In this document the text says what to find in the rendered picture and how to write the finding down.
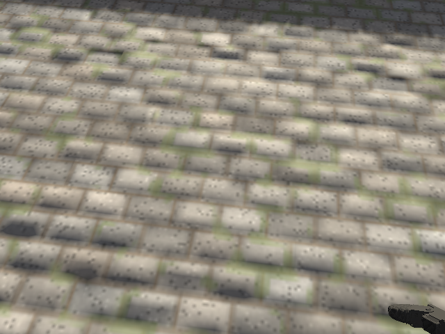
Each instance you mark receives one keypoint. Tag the right robot hand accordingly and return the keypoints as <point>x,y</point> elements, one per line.
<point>430,318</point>

